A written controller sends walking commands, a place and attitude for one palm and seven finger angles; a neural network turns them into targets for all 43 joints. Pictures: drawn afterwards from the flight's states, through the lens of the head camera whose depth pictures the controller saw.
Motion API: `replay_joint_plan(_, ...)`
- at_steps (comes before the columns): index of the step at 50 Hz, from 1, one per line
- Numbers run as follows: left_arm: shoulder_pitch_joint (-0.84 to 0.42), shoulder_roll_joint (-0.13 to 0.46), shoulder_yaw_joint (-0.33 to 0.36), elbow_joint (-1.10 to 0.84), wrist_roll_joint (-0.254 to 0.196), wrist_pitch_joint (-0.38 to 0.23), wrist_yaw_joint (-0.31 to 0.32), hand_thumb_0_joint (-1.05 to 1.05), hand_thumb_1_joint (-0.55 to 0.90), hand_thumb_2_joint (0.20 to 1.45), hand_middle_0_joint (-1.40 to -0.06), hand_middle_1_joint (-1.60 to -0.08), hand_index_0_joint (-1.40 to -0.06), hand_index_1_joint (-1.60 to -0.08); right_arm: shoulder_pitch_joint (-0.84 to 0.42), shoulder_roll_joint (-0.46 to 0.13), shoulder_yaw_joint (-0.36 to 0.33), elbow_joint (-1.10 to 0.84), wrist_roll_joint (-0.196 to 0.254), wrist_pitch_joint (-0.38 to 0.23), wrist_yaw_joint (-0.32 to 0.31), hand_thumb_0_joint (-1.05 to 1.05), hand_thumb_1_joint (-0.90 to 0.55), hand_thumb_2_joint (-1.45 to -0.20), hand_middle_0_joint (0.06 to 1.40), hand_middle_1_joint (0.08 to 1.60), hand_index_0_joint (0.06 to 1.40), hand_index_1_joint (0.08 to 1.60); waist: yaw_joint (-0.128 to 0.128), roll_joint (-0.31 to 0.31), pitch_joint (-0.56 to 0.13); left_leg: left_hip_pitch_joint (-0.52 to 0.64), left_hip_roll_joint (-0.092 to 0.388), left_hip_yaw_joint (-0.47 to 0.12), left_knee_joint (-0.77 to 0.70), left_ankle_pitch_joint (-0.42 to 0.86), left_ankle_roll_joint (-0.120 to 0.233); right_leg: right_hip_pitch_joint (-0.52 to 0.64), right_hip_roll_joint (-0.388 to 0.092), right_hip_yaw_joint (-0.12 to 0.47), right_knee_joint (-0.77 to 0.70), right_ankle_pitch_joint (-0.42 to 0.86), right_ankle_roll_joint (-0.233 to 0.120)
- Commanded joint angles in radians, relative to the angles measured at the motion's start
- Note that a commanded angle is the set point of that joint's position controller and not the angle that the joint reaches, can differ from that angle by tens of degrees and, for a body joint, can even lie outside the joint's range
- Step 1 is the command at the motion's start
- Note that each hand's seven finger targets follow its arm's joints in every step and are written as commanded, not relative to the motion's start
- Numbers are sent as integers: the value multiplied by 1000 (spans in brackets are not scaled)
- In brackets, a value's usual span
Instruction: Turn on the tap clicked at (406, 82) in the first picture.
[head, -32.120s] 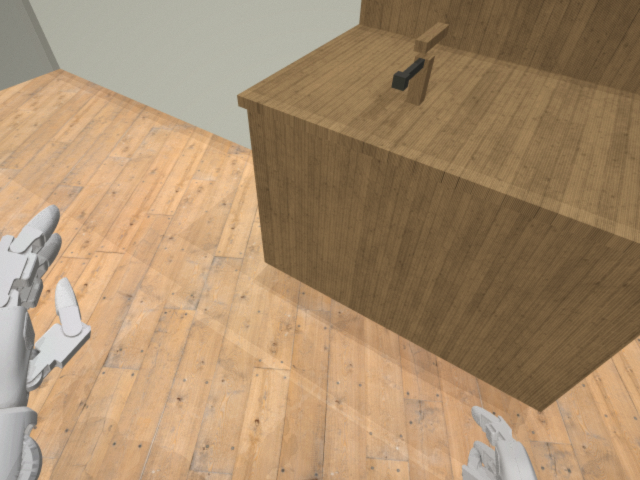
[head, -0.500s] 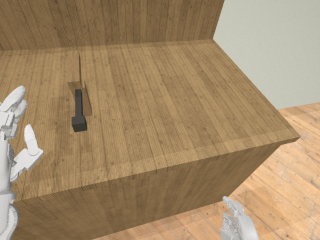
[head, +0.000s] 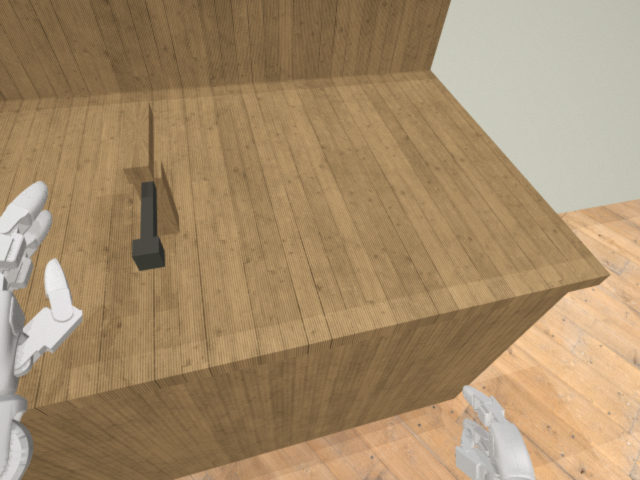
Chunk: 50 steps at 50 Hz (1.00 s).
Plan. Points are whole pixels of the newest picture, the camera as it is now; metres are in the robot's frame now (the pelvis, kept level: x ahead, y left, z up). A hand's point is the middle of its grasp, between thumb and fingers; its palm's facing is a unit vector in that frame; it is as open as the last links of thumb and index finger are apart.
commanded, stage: look again from close up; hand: left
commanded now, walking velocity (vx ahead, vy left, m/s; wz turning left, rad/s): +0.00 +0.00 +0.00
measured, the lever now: (149, 253) +0.32 +0.24 +0.11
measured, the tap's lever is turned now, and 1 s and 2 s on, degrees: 0 0 0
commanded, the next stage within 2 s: shuffle to correct the standing spot in 0.18 s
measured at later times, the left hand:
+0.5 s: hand (95, 315) +0.22 +0.23 +0.16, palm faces +0.37 -0.86 -0.35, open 7.4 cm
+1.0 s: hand (175, 314) +0.23 +0.17 +0.15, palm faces +0.31 -0.87 -0.38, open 7.4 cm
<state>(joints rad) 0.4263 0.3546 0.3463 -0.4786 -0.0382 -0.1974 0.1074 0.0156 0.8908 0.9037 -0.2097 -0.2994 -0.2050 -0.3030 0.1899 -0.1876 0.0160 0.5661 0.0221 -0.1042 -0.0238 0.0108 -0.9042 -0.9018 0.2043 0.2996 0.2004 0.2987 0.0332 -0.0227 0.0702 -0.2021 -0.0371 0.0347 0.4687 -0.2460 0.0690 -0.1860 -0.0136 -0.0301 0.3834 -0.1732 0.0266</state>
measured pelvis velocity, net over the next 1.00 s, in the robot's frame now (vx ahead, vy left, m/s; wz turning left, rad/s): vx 0.00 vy -0.07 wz -0.01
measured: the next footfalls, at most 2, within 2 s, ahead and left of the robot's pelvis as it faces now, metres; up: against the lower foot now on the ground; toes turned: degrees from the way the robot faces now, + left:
none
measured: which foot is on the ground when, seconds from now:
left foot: down 0.00-1.00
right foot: down 0.00-1.00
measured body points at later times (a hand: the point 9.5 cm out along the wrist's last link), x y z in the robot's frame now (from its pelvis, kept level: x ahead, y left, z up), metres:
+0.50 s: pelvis -0.01 -0.02 +0.00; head +0.02 +0.01 +0.45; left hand +0.19 +0.28 +0.18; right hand +0.17 -0.24 -0.07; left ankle +0.01 +0.07 -0.74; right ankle +0.02 -0.14 -0.74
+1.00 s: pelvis +0.00 -0.07 +0.00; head +0.04 -0.06 +0.44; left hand +0.20 +0.21 +0.18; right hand +0.18 -0.31 -0.08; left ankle +0.01 +0.07 -0.74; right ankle +0.02 -0.14 -0.74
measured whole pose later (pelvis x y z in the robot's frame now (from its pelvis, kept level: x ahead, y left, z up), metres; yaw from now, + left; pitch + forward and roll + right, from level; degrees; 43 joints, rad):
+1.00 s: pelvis +0.00 -0.07 +0.00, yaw -1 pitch +1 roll -1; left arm 0.46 0.38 0.36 -0.54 -0.09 -0.13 0.09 0.02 0.89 0.90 -0.21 -0.30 -0.21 -0.30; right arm 0.19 -0.20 -0.02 0.55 0.03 -0.08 -0.03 0.01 -0.90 -0.90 0.20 0.30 0.20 0.30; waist 0.01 -0.01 0.07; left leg -0.27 0.06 0.01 0.53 -0.27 -0.03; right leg -0.26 0.08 -0.06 0.45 -0.20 -0.08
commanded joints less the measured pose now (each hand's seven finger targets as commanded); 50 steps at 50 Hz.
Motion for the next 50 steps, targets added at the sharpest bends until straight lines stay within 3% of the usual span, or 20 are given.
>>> replay_joint_plan(1,-76,151,90,-188,-7,-62,24,0,900,900,-200,-300,-200,-300,-80,-135,-55,-156,-3,-56,-20,0,-900,-900,200,300,200,300,-15,64,-144,-43,115,-112,-126,57,-55,99,-56,71,-37,106,-47)
replay_joint_plan(4,-103,178,110,-233,-2,-64,31,0,900,900,-200,-300,-200,-300,-97,-137,-54,-153,1,-60,-23,0,-900,-900,200,300,200,300,-15,87,-153,-35,115,-115,-128,52,-52,98,-54,73,-34,97,-49)
replay_joint_plan(5,-79,151,91,-198,-6,-64,28,0,900,900,-200,-300,-200,-300,-85,-135,-49,-149,-7,-57,-23,0,-900,-900,200,300,200,300,-13,83,-161,-37,113,-113,-128,55,-46,102,-53,66,-38,98,-47)
replay_joint_plan(9,-51,179,120,-212,-8,-55,31,0,900,900,-200,-300,-200,-300,-95,-134,-54,-152,2,-59,-23,0,-900,-900,200,300,200,300,-14,62,-174,-16,113,-111,-111,105,-50,106,-61,76,-38,133,-48)
replay_joint_plan(10,-42,145,91,-188,-12,-56,25,0,900,900,-200,-300,-200,-300,-83,-137,-51,-148,-7,-54,-22,0,-900,-900,200,300,200,300,-14,61,-169,-25,111,-110,-113,103,-47,104,-58,71,-44,130,-48)
replay_joint_plan(14,-31,178,120,-208,-12,-51,28,0,900,900,-200,-300,-200,-300,-95,-136,-53,-151,4,-55,-23,0,-900,-900,200,300,200,300,-13,76,-171,-15,118,-116,-114,130,-51,105,-59,73,-35,144,-48)
replay_joint_plan(15,-29,149,95,-184,-17,-51,22,0,900,900,-200,-300,-200,-300,-82,-135,-49,-148,-4,-50,-23,0,-900,-900,200,300,200,300,-14,53,-162,-22,120,-116,-125,119,-50,98,-50,62,-42,129,-45)
replay_joint_plan(17,-57,161,102,-194,-18,-49,20,0,900,900,-200,-300,-200,-300,-79,-136,-56,-152,-1,-52,-24,0,-900,-900,200,300,200,300,-16,49,-152,-19,134,-127,-140,105,-57,87,-43,66,-39,112,-43)
replay_joint_plan(19,-80,179,113,-222,-17,-48,22,0,900,900,-200,-300,-200,-300,-96,-130,-53,-154,6,-49,-24,0,-900,-900,200,300,200,300,-17,94,-150,-12,144,-127,-152,116,-63,79,-31,53,-23,103,-38)
replay_joint_plan(20,-89,155,90,-211,-20,-49,18,0,900,900,-200,-300,-200,-300,-85,-134,-53,-150,0,-45,-23,0,-900,-900,200,300,200,300,-18,100,-146,-23,150,-132,-165,110,-61,78,-21,41,-18,90,-35)
replay_joint_plan(24,-91,181,114,-246,-20,-46,18,0,900,900,-200,-300,-200,-300,-92,-126,-59,-163,8,-45,-14,0,-900,-900,200,300,200,300,-17,128,-160,-8,171,-140,-159,143,-69,79,-15,35,5,85,-34)
replay_joint_plan(25,-89,155,92,-229,-24,-45,13,0,900,900,-200,-300,-200,-300,-80,-131,-58,-161,1,-41,-12,0,-900,-900,200,300,200,300,-18,127,-157,-24,176,-145,-167,143,-67,79,-9,26,8,75,-32)
replay_joint_plan(28,-59,170,112,-221,-24,-42,12,0,900,900,-200,-300,-200,-300,-70,-128,-68,-173,2,-39,-5,0,-900,-900,200,300,200,300,-15,112,-162,-39,194,-146,-146,116,-58,85,-22,37,5,71,-34)
replay_joint_plan(30,-46,150,95,-211,-32,-36,7,0,900,900,-200,-300,-200,-300,-78,-128,-60,-169,2,-34,-2,0,-900,-900,200,300,200,300,-21,107,-149,-51,186,-135,-146,87,-54,69,-14,32,-3,64,-31)
replay_joint_plan(34,-58,191,131,-259,-34,-34,10,0,900,900,-200,-300,-200,-300,-87,-124,-65,-175,9,-38,-5,0,-900,-900,200,300,200,300,-21,116,-166,-29,190,-128,-114,72,-48,49,-21,50,-1,76,-39)
replay_joint_plan(35,-60,162,103,-242,-38,-34,6,0,900,900,-200,-300,-200,-300,-77,-127,-62,-169,2,-36,-5,0,-900,-900,200,300,200,300,-23,119,-162,-41,185,-126,-114,61,-46,45,-17,46,-6,68,-38)
replay_joint_plan(39,-33,193,136,-242,-45,-19,7,0,900,900,-200,-300,-200,-300,-83,-125,-68,-173,6,-37,-9,0,-900,-900,200,300,200,300,-23,62,-177,-19,180,-115,-59,96,-43,36,-36,75,-16,108,-48)
replay_joint_plan(40,-34,165,110,-232,-48,-19,2,0,900,900,-200,-300,-200,-300,-72,-130,-68,-168,0,-34,-9,0,-900,-900,200,300,200,300,-26,58,-181,-18,170,-103,-46,89,-43,27,-37,79,-20,110,-50)
replay_joint_plan(48,-1,213,156,-262,-62,-5,9,0,900,900,-200,-300,-200,-300,-61,-134,-83,-170,1,-31,-17,0,-900,-900,200,300,200,300,-28,25,-196,-8,146,-70,45,46,-45,-21,-85,142,-35,98,-70)
replay_joint_plan(50,10,194,138,-274,-67,-2,11,0,900,900,-200,-300,-200,-300,-66,-133,-75,-164,0,-25,-18,0,-900,-900,200,300,200,300,-35,34,-195,-9,141,-67,54,56,-43,-28,-89,136,-34,103,-74)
